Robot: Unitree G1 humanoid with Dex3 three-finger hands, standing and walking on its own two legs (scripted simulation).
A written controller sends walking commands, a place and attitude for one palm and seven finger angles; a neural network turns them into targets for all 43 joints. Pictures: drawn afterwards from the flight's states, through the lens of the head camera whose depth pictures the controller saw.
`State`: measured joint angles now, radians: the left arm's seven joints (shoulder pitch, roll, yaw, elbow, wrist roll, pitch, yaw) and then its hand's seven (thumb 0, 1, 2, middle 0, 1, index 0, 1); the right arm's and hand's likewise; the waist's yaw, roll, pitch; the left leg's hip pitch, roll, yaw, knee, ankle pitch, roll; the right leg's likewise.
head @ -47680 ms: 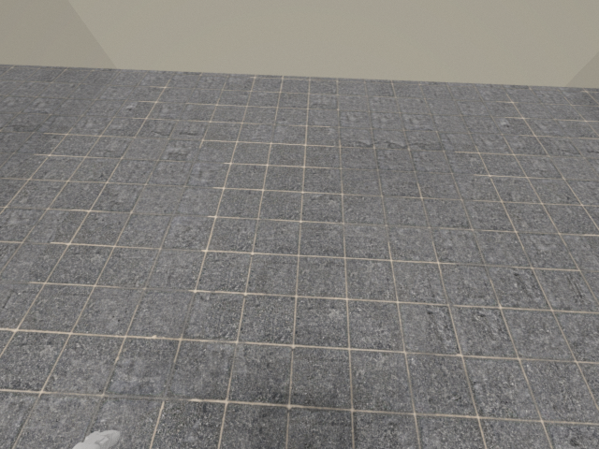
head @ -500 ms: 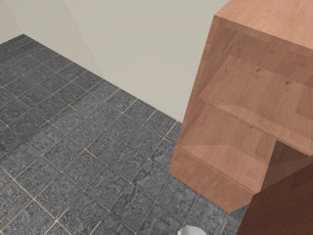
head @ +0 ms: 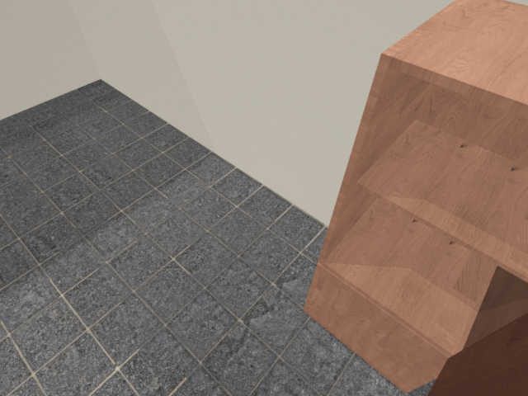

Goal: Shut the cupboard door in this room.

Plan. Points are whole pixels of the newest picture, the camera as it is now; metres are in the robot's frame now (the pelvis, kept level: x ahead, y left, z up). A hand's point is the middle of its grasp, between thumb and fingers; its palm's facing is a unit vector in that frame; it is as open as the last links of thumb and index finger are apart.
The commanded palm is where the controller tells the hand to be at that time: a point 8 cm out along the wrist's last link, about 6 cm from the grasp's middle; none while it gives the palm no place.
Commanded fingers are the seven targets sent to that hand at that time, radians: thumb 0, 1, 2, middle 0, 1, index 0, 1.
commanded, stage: turn or walk to find it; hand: left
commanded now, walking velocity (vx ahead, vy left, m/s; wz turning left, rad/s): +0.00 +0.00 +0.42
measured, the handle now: out of the picture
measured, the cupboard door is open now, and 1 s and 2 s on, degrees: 86 71 61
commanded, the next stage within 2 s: stand and wait in 0.44 s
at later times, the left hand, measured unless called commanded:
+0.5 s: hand out of the picture +0.03 +0.20 -0.16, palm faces +0.20 -0.96 -0.20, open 7.3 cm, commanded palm none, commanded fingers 0.00 0.90 0.90 -0.20 -0.30 -0.20 -0.30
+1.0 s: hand out of the picture -0.08 +0.23 -0.17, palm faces +0.27 -0.94 -0.22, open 7.3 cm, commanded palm none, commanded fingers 0.00 0.90 0.90 -0.20 -0.30 -0.20 -0.30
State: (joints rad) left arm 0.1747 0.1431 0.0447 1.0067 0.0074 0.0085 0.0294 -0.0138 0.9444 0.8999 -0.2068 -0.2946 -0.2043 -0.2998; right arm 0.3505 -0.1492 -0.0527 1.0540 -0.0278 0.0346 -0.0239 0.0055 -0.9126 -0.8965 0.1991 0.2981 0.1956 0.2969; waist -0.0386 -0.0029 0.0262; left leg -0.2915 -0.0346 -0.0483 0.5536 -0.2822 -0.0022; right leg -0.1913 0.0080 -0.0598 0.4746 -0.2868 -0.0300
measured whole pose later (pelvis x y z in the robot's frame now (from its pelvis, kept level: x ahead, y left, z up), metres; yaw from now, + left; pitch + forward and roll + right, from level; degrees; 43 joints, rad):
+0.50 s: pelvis -0.04 +0.01 +0.00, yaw +10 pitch +0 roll +0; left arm 0.14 0.15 0.06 0.95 0.02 0.03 0.02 0.00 0.91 0.90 -0.21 -0.29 -0.20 -0.30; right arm 0.32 -0.18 -0.08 1.03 -0.03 0.07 -0.01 0.01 -0.91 -0.90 0.20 0.30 0.20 0.30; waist -0.04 0.01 0.07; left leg -0.44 -0.08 -0.07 0.81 -0.39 -0.01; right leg -0.19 -0.02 -0.08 0.48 -0.30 -0.01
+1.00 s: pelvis -0.04 +0.05 +0.00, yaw +14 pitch +0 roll +1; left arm 0.24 0.17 0.02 1.11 0.01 0.01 0.02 0.00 0.91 0.90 -0.20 -0.29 -0.20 -0.30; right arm 0.23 -0.16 -0.04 1.10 -0.01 0.02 -0.04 0.01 -0.91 -0.90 0.20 0.30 0.15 0.28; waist 0.01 0.01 0.07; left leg -0.20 -0.02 0.01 0.46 -0.27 0.01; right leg -0.19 -0.04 -0.07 0.48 -0.29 0.00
